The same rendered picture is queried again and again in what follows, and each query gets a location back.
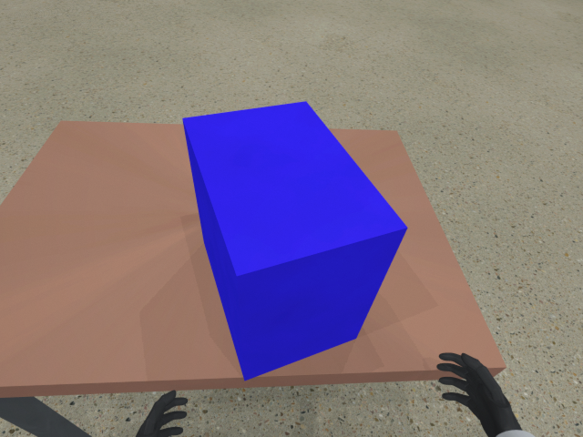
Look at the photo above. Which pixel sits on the carton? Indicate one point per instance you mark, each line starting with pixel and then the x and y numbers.
pixel 298 238

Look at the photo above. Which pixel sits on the robot right hand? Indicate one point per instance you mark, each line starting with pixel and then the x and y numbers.
pixel 486 399

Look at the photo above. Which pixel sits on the table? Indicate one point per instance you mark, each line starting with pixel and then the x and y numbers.
pixel 106 285

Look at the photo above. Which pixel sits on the robot left hand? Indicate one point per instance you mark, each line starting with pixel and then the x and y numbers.
pixel 156 418

